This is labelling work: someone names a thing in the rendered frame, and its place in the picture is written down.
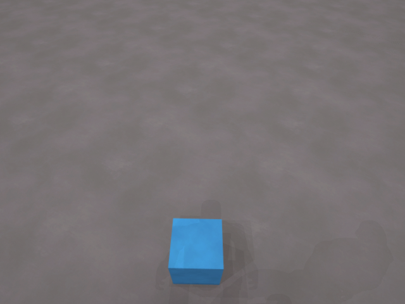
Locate carton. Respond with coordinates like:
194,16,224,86
168,218,223,285

